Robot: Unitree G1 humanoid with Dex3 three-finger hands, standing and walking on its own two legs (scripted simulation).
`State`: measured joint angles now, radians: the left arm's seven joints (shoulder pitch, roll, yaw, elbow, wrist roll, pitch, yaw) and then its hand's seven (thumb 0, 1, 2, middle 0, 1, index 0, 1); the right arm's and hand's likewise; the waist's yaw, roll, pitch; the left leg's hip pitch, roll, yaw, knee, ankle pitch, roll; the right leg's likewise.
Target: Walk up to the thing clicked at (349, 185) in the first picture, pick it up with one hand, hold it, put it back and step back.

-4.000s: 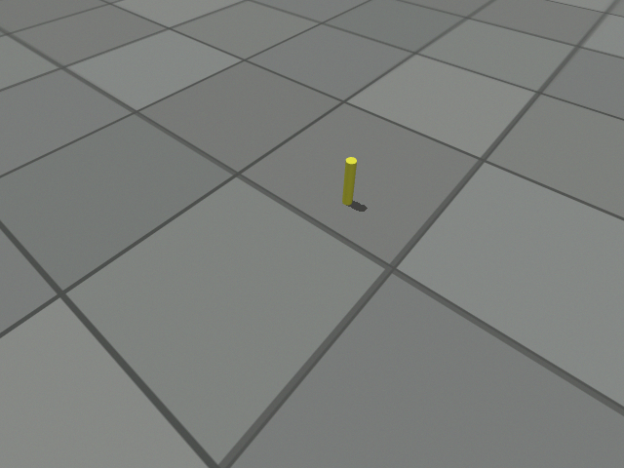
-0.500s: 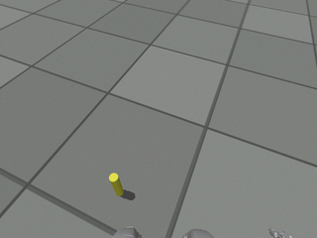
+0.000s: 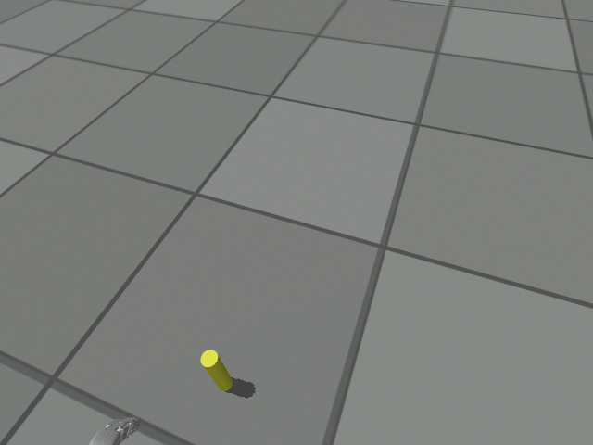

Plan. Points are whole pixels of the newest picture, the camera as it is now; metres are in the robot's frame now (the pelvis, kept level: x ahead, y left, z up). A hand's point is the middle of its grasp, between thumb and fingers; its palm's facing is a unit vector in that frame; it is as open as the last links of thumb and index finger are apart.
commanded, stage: walk up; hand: left
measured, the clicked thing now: (218, 372) +0.39 +0.29 -0.64
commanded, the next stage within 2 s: stand in 0.90 s
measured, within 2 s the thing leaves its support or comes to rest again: neither
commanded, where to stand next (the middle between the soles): +0.04 +0.00 m, yaw +1 degrees
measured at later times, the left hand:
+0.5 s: hand out of the picture +0.09 +0.26 -0.14, palm faces +0.00 -0.95 -0.32, open 7.4 cm
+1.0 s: hand out of the picture +0.10 +0.26 -0.14, palm faces +0.00 -0.94 -0.33, open 7.4 cm
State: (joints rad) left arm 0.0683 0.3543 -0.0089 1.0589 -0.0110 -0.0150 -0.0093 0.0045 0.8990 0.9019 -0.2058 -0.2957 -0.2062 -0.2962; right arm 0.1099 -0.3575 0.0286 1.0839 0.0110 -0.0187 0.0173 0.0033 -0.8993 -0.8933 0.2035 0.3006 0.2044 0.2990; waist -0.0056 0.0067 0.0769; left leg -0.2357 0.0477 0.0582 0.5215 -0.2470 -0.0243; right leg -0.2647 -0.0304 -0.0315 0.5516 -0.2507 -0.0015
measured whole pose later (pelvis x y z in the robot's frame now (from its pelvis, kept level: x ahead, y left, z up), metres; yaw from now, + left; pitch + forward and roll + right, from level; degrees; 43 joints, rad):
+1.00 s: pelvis +0.02 +0.01 +0.02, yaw +0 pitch -2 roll +0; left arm 0.08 0.34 0.01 1.17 0.01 -0.01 -0.01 0.00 0.90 0.90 -0.20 -0.30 -0.20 -0.30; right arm 0.07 -0.34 0.00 1.15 -0.01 -0.01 0.01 0.00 -0.90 -0.89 0.20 0.30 0.20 0.30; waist 0.00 0.00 0.04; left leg -0.11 0.03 0.06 0.31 -0.17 -0.01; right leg -0.12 -0.04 -0.04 0.31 -0.16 0.02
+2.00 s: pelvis +0.03 +0.00 +0.02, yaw +1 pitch -2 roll +0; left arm 0.10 0.35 0.00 1.14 0.01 -0.01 -0.01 0.00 0.90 0.90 -0.20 -0.30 -0.20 -0.30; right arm 0.10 -0.35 0.01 1.14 -0.01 -0.01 0.01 0.00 -0.90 -0.89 0.20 0.30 0.20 0.30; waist 0.00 0.00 0.04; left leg -0.10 0.04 0.04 0.30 -0.18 -0.03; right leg -0.10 -0.03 -0.06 0.31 -0.17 0.01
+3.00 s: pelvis +0.04 +0.00 +0.02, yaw +1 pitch -2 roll +0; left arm 0.12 0.35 0.00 1.13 0.01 0.00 -0.01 0.00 0.90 0.90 -0.20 -0.30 -0.21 -0.30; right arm 0.11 -0.35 0.01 1.12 -0.01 -0.01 0.01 0.00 -0.90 -0.89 0.20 0.30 0.20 0.30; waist 0.00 0.00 0.04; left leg -0.08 0.04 0.05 0.30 -0.18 -0.03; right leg -0.09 -0.03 -0.05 0.31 -0.19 0.01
